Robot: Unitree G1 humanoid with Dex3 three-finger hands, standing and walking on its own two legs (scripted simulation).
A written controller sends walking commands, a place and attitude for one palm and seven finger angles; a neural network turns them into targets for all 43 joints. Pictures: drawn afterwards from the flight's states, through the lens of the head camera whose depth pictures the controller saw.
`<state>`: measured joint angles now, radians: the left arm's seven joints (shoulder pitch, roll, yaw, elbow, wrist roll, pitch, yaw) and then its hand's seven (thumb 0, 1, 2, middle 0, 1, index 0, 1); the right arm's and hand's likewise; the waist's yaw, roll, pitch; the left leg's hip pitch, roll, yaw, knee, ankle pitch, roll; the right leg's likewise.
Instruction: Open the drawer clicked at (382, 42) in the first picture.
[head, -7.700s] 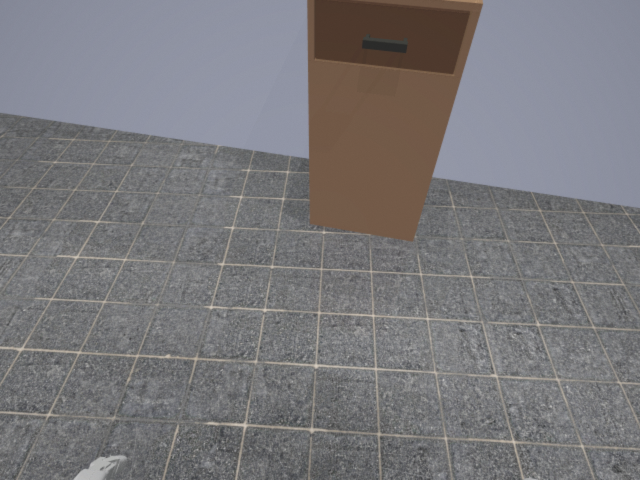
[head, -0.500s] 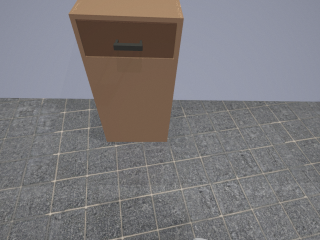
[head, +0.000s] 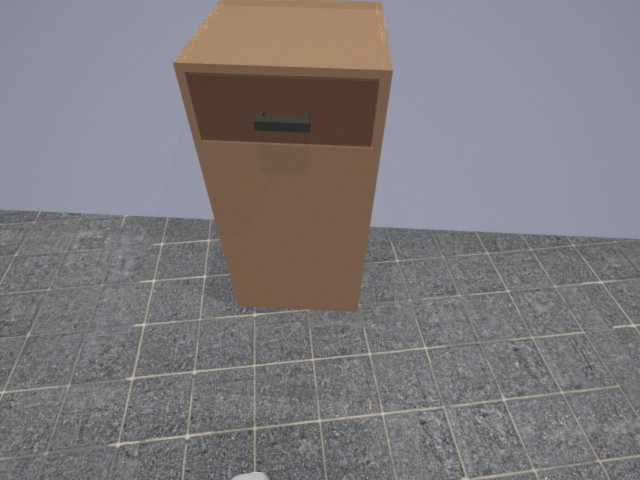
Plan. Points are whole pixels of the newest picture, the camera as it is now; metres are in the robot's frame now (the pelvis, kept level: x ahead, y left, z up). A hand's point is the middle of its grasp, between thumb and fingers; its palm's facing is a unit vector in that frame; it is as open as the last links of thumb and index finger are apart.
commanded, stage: take the last steps up to it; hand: left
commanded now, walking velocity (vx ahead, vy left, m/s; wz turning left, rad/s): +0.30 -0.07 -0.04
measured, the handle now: (283, 119) +0.81 +0.15 +0.03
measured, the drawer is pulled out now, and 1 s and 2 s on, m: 0.00 0.00 0.00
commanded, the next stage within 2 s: come to a stop and stand still in 0.70 s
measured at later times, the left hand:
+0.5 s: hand (212, 402) +0.26 +0.20 -0.16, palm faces -0.05 -0.98 -0.21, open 7.4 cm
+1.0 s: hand (255, 398) +0.29 +0.14 -0.19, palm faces +0.07 -0.98 -0.16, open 7.3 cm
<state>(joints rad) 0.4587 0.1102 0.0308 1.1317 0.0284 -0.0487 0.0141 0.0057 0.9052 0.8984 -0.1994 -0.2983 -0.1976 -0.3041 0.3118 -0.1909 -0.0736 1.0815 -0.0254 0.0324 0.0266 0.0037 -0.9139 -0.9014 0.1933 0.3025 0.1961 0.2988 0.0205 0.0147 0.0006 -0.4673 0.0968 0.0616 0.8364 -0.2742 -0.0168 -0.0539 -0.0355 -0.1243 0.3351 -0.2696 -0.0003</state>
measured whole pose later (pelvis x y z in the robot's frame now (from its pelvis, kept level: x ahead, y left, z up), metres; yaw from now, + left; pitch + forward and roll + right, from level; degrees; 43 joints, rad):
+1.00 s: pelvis +0.29 -0.03 -0.01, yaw -1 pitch -1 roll -1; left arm 0.28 0.15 0.02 1.13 0.01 -0.01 0.03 0.00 0.92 0.90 -0.20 -0.30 -0.20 -0.30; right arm 0.16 -0.16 -0.02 1.06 -0.01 -0.02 -0.02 0.00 -0.93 -0.90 0.19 0.30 0.20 0.30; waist 0.04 -0.01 0.04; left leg -0.28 0.05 0.10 0.53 -0.23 0.02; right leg -0.17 -0.02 -0.18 0.47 -0.28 -0.02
